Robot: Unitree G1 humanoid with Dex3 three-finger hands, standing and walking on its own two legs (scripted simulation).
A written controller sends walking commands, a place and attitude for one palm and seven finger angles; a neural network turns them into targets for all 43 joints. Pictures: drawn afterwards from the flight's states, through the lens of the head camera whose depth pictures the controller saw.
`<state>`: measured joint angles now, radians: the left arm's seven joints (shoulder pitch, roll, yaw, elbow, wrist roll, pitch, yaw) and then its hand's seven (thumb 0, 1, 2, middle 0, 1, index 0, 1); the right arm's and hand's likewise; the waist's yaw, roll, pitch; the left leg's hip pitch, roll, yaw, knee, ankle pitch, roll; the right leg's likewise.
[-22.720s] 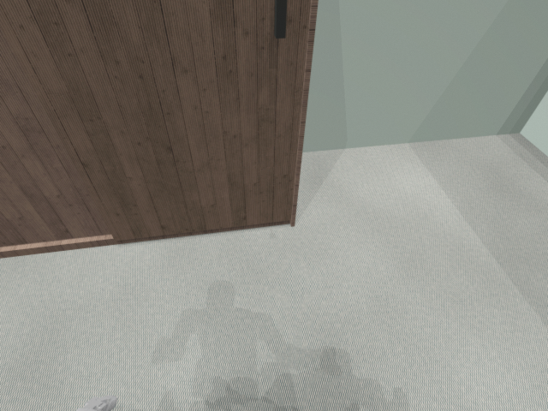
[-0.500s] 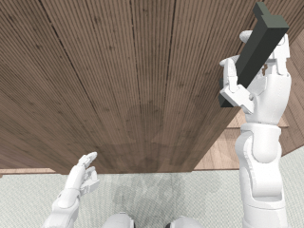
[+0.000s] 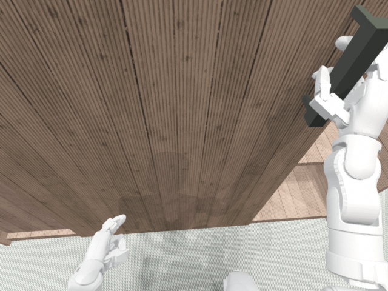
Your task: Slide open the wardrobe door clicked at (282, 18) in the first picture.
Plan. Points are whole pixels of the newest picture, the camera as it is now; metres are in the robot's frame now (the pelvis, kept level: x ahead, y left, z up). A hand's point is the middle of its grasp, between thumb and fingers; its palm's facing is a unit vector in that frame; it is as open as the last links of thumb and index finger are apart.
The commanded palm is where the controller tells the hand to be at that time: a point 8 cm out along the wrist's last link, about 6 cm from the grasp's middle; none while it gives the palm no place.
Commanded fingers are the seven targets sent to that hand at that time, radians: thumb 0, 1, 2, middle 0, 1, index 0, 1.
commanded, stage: step sideways, sliding the door along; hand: right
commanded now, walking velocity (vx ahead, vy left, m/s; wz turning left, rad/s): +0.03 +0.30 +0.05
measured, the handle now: (333, 72) +0.39 -0.22 +0.24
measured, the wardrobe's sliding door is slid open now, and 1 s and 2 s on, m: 0.43 0.56 0.56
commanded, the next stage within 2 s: stop walking and hold the door there in 0.94 s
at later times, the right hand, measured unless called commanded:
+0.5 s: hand (267, 96) +0.35 -0.11 +0.23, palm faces +0.19 +0.98 +0.01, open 6.8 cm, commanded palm +0.33 -0.09 +0.20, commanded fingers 0.00 -0.90 -0.90 0.45 1.40 0.45 1.40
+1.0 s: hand (242, 95) +0.36 -0.08 +0.23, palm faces +0.27 +0.96 +0.03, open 6.8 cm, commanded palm +0.32 -0.05 +0.20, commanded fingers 0.00 -0.90 -0.90 0.45 1.40 0.45 1.40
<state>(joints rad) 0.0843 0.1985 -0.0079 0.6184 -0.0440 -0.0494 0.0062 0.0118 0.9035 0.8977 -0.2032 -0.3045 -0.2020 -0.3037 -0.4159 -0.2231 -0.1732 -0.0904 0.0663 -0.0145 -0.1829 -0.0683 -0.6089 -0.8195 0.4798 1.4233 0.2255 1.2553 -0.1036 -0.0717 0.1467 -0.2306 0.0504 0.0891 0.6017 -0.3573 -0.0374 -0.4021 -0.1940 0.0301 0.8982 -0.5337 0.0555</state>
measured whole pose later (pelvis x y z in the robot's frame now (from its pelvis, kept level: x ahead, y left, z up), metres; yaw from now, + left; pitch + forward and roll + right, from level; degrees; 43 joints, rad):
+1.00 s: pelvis +0.02 +0.12 +0.03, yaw +0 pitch -3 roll +7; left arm 0.12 0.20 0.05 0.59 -0.03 -0.02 -0.05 0.01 0.91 0.90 -0.20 -0.30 -0.19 -0.30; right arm -0.31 -0.20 -0.12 -0.28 0.03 -0.05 -0.16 -0.06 -0.62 -0.78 0.46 1.46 0.27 1.21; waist -0.08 -0.01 0.22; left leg -0.55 -0.02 0.01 1.42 -0.43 -0.02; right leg -0.22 -0.15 -0.11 0.53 -0.26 -0.03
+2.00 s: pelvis -0.04 +0.15 +0.02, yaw +11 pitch -2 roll +1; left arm 0.28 0.21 -0.03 0.71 -0.04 -0.04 0.09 0.01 0.90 0.90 -0.20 -0.30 -0.20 -0.30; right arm -0.26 -0.47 -0.41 0.27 0.05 -0.11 -0.16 -0.22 -0.63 -0.81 0.46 1.41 0.26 1.34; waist 0.02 -0.05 0.01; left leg -0.28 0.06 0.01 0.47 -0.21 -0.04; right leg -0.29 -0.04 -0.11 0.51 -0.21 -0.02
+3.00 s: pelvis -0.03 +0.14 +0.02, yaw +8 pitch +0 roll +1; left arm 0.18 0.25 -0.05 0.68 -0.03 -0.05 0.08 0.01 0.90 0.90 -0.20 -0.30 -0.20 -0.30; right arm -0.32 -0.39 -0.30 0.17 0.09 -0.09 -0.14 -0.22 -0.67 -0.82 0.45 1.41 0.24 1.35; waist -0.03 -0.03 0.02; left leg -0.12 -0.04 0.03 0.41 -0.29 0.03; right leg -0.29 0.00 -0.08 0.42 -0.13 -0.04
